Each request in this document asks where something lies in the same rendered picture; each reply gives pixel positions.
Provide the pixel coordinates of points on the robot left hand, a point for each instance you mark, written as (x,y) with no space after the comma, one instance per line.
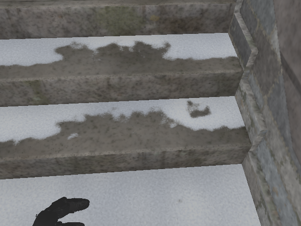
(59,209)

